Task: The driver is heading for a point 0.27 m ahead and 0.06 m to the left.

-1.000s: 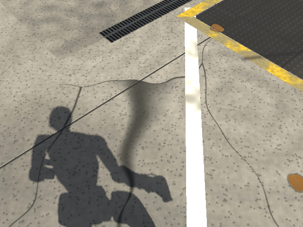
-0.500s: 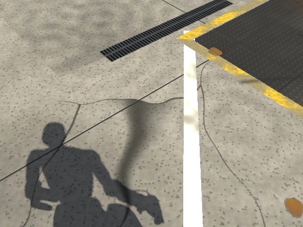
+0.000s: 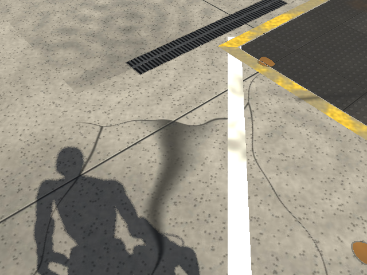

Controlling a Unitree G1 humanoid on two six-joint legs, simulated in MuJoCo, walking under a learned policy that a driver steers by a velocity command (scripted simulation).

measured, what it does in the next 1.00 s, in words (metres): stands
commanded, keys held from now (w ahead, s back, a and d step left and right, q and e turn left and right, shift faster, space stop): no key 1.00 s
